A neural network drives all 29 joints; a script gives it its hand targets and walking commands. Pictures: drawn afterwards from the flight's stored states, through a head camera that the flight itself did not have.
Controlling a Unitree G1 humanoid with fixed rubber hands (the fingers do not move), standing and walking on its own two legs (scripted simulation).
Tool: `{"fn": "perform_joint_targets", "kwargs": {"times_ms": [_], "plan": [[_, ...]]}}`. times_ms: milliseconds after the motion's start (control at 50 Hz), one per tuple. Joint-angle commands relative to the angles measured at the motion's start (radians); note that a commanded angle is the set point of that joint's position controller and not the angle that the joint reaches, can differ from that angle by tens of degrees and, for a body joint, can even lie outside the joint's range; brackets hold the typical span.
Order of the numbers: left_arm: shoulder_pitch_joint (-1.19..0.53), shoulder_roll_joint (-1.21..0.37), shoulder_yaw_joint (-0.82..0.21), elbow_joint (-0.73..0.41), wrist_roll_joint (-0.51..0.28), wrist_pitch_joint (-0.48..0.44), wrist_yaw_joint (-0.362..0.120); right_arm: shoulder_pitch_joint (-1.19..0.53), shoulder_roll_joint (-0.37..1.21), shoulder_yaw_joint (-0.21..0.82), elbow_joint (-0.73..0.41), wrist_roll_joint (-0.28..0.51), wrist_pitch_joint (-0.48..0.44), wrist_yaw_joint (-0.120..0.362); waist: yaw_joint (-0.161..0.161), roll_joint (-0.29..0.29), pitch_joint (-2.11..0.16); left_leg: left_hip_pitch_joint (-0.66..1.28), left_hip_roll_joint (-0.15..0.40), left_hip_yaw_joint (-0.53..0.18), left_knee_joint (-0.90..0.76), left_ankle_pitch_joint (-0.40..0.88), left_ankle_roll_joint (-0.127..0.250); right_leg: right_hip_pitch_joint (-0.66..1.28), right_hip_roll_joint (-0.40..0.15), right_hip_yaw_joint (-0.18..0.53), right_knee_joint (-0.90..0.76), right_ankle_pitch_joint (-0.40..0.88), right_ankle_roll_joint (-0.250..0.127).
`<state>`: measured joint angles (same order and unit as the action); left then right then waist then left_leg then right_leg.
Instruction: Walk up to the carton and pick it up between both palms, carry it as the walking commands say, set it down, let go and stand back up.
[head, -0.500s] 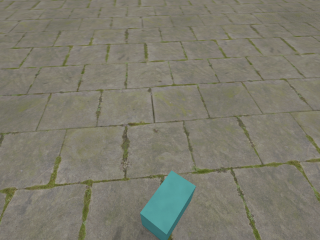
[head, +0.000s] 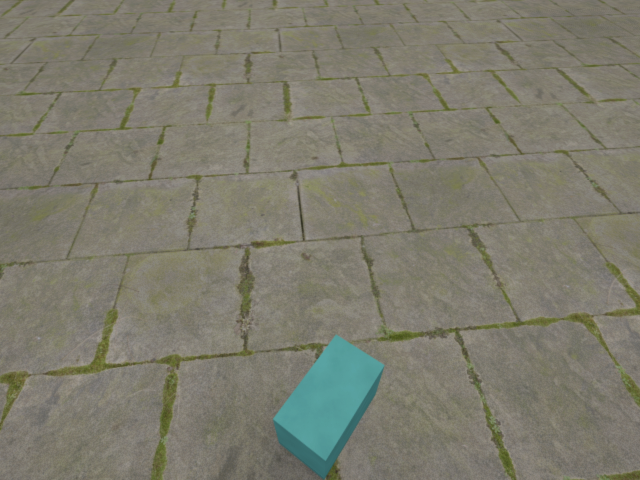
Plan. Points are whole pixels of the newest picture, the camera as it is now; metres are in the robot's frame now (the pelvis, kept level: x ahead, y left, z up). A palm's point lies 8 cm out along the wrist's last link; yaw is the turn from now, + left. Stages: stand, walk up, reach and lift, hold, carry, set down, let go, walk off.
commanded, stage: walk up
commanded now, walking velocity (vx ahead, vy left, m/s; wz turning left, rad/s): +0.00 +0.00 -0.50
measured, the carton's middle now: (330, 405) +0.43 -0.04 -0.67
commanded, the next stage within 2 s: none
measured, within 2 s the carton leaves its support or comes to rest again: neither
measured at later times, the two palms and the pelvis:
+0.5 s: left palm out of the picture +0.07 +0.44 -0.13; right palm out of the picture +0.10 -0.14 -0.13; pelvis +0.02 +0.14 -0.02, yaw -15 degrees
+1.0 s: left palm (136, 362) +0.32 +0.29 -0.10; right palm out of the picture -0.11 -0.05 -0.12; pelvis +0.04 +0.18 +0.00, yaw -31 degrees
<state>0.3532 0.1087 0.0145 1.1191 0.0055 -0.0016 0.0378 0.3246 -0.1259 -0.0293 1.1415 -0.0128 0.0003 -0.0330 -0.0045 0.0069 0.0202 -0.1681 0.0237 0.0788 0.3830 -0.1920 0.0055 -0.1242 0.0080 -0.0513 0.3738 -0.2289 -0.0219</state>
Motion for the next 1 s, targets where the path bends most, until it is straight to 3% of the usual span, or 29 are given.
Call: {"fn": "perform_joint_targets", "kwargs": {"times_ms": [0,20,60,80,100,120,160,200,280,340,380,400,420,440,460,480,500,520,540,580,620,640,680,740,800,860,900,940,980], "plan": [[-0.032,0.215,0.046,-0.121,0.007,0.0,0.003,0.019,-0.223,-0.07,-0.104,-0.008,0.003,-0.017,-0.059,-0.021,0.076,0.049,0.135,-0.056,0.068,-0.065,0.015,-0.309,-0.139,0.211,0.029,0.06,-0.018],[-0.052,0.21,0.057,-0.156,0.002,-0.001,0.003,0.06,-0.21,-0.066,-0.105,-0.009,0.005,-0.02,-0.055,-0.051,0.025,0.033,0.146,-0.078,0.096,-0.038,0.019,-0.309,-0.144,0.215,0.063,0.048,-0.022],[-0.043,0.211,0.067,-0.188,0.007,0.007,0.005,0.029,-0.218,-0.064,-0.137,-0.035,0.011,-0.022,-0.03,0.032,0.025,-0.042,0.184,-0.1,0.115,-0.082,0.038,-0.34,-0.141,0.243,0.142,-0.039,-0.027],[0.225,0.32,0.088,-0.109,0.023,0.01,0.033,-0.101,-0.228,-0.065,-0.188,-0.046,0.049,0.012,0.066,0.082,0.039,-0.285,0.034,0.071,0.316,-0.156,-0.037,-0.068,-0.302,0.432,-0.051,-0.092,-0.092],[0.303,0.403,0.111,-0.076,0.028,0.015,0.058,-0.13,-0.186,-0.046,-0.232,-0.064,0.07,0.034,0.09,-0.015,0.047,-0.494,-0.004,-0.067,0.56,-0.271,-0.096,-0.007,-0.461,0.721,-0.177,-0.148,-0.139],[0.263,0.416,0.115,-0.09,0.024,0.028,0.066,-0.103,-0.173,-0.045,-0.243,-0.069,0.082,0.041,0.078,-0.065,0.088,-0.5,0.031,-0.153,0.68,-0.26,-0.104,-0.106,-0.488,0.758,-0.202,-0.216,-0.16],[0.132,0.352,0.112,-0.141,0.006,0.026,0.063,-0.059,-0.184,-0.06,-0.261,-0.07,0.068,0.054,0.028,-0.143,0.088,-0.494,0.043,-0.182,0.766,-0.196,-0.106,-0.136,-0.396,0.59,-0.123,-0.065,-0.139],[0.107,0.312,0.106,-0.163,0.005,0.022,0.056,-0.065,-0.186,-0.061,-0.282,-0.063,0.064,0.061,0.023,-0.129,0.036,-0.482,0.03,-0.172,0.772,-0.149,-0.111,-0.099,-0.331,0.471,-0.089,0.045,-0.095],[0.165,0.348,0.117,-0.183,0.028,0.019,0.046,-0.162,-0.196,-0.043,-0.364,-0.043,0.085,0.077,0.065,-0.239,0.02,-0.51,-0.006,-0.112,0.645,-0.174,-0.124,-0.004,-0.277,0.429,-0.051,0.313,-0.082],[0.135,0.381,0.138,-0.239,0.03,0.022,0.041,-0.193,-0.201,-0.031,-0.415,-0.024,0.082,0.083,0.067,-0.334,-0.027,-0.419,-0.011,-0.103,0.491,-0.162,-0.108,-0.012,-0.258,0.393,-0.022,0.315,-0.077],[0.09,0.397,0.131,-0.272,0.035,0.023,0.03,-0.222,-0.196,-0.028,-0.43,-0.012,0.075,0.079,0.056,-0.34,-0.016,-0.299,-0.033,-0.069,0.369,-0.146,-0.099,-0.115,-0.236,0.39,-0.009,0.352,-0.075],[0.038,0.409,0.136,-0.306,0.034,0.024,0.024,-0.191,-0.203,-0.023,-0.428,-0.01,0.073,0.077,0.033,-0.339,-0.064,-0.182,-0.033,-0.062,0.29,-0.137,-0.086,-0.167,-0.225,0.371,0.015,0.339,-0.072],[-0.024,0.4,0.136,-0.34,0.031,0.024,0.022,-0.112,-0.217,-0.025,-0.415,-0.007,0.072,0.069,-0.022,-0.344,-0.083,-0.039,-0.02,-0.06,0.207,-0.103,-0.074,-0.285,-0.197,0.351,0.038,0.302,-0.048],[-0.068,0.391,0.129,-0.363,0.025,0.024,0.018,-0.036,-0.234,-0.027,-0.398,-0.008,0.07,0.064,-0.071,-0.275,-0.108,0.112,-0.02,-0.043,0.062,0.012,-0.064,-0.381,-0.151,0.32,0.108,0.225,-0.016],[-0.025,0.301,0.102,-0.371,0.018,0.021,0.018,0.032,-0.276,-0.038,-0.368,-0.014,0.059,0.052,-0.103,-0.025,-0.178,0.264,0.027,-0.035,-0.036,0.093,-0.054,-0.454,-0.059,0.243,0.283,0.028,0.019],[0.056,0.198,0.084,-0.382,0.031,0.024,0.018,0.082,-0.352,-0.052,-0.379,-0.026,0.045,0.042,-0.088,0.337,-0.217,0.305,0.25,-0.249,-0.094,0.127,-0.043,-0.615,0.043,0.162,0.545,-0.437,0.041],[0.092,0.189,0.084,-0.377,0.045,0.027,0.016,0.037,-0.388,-0.06,-0.402,-0.034,0.041,0.037,-0.038,0.313,-0.194,0.202,0.393,-0.37,-0.099,0.027,-0.045,-0.651,0.002,0.154,0.714,-0.423,0.072],[0.059,0.225,0.095,-0.403,0.038,0.029,0.01,-0.036,-0.393,-0.062,-0.423,-0.013,0.038,0.032,-0.06,0.301,-0.216,0.093,0.455,-0.452,-0.154,-0.204,0.041,-0.6,-0.056,0.142,0.805,-0.362,0.072],[-0.019,0.256,0.099,-0.405,0.031,0.036,-0.006,-0.089,-0.355,-0.056,-0.43,-0.014,0.037,0.031,-0.043,0.241,-0.126,-0.013,0.375,-0.427,-0.187,-0.35,0.055,-0.599,-0.076,0.158,0.838,-0.275,0.071],[0.012,0.251,0.095,-0.365,0.023,0.04,-0.033,-0.206,-0.267,-0.028,-0.425,-0.015,0.023,0.022,0.028,0.224,0.002,-0.086,0.24,-0.174,-0.146,-0.115,0.012,-0.555,-0.049,0.113,0.841,-0.144,0.082],[0.015,0.236,0.09,-0.348,0.028,0.039,-0.046,-0.136,-0.238,-0.023,-0.399,-0.005,0.001,0.011,0.032,0.206,-0.029,-0.003,0.223,-0.076,-0.041,0.403,0.042,-0.505,-0.027,0.054,0.853,-0.147,0.086],[-0.02,0.23,0.087,-0.355,0.03,0.041,-0.046,-0.094,-0.228,-0.022,-0.389,-0.005,-0.008,0.012,0.016,0.199,-0.039,0.012,0.22,-0.043,-0.027,0.512,0.061,-0.479,-0.021,0.032,0.837,-0.15,0.078],[-0.073,0.213,0.074,-0.376,0.03,0.044,-0.051,-0.049,-0.218,-0.022,-0.386,-0.009,-0.017,0.007,-0.004,0.18,-0.046,0.088,0.243,-0.047,-0.016,0.552,0.096,-0.488,-0.011,0.029,0.756,-0.166,0.075],[-0.179,0.192,0.061,-0.41,0.025,0.052,-0.058,0.017,-0.251,-0.038,-0.373,-0.022,-0.022,0.003,-0.039,0.179,-0.022,0.131,0.315,-0.15,-0.039,0.505,0.135,-0.478,-0.017,0.05,0.585,-0.171,0.069],[-0.208,0.2,0.06,-0.416,0.023,0.066,-0.068,0.045,-0.306,-0.056,-0.369,-0.022,-0.025,-0.002,-0.05,0.133,-0.034,0.206,0.403,-0.181,-0.007,0.619,0.163,-0.509,-0.033,0.083,0.551,-0.188,0.076],[-0.269,0.185,0.051,-0.45,0.016,0.066,-0.078,0.048,-0.294,-0.053,-0.368,-0.034,-0.02,0.004,-0.057,0.149,-0.026,0.118,0.378,-0.133,-0.048,0.471,0.149,-0.418,-0.03,0.068,0.47,-0.176,0.07],[-0.291,0.196,0.049,-0.455,0.012,0.067,-0.088,0.048,-0.331,-0.064,-0.357,-0.034,-0.017,0.004,-0.062,0.125,-0.046,0.132,0.407,-0.139,-0.059,0.425,0.149,-0.408,-0.037,0.074,0.444,-0.177,0.06],[-0.325,0.21,0.057,-0.465,0.011,0.077,-0.102,0.125,-0.377,-0.084,-0.325,-0.026,-0.009,-0.017,-0.076,0.09,-0.046,0.203,0.456,-0.166,-0.023,0.55,0.157,-0.501,-0.049,0.088,0.491,-0.209,0.066],[-0.33,0.195,0.049,-0.463,0.008,0.077,-0.102,0.118,-0.36,-0.077,-0.325,-0.032,-0.005,-0.012,-0.075,0.15,-0.07,0.202,0.418,-0.089,-0.015,0.568,0.14,-0.452,-0.045,0.068,0.455,-0.204,0.062]]}}
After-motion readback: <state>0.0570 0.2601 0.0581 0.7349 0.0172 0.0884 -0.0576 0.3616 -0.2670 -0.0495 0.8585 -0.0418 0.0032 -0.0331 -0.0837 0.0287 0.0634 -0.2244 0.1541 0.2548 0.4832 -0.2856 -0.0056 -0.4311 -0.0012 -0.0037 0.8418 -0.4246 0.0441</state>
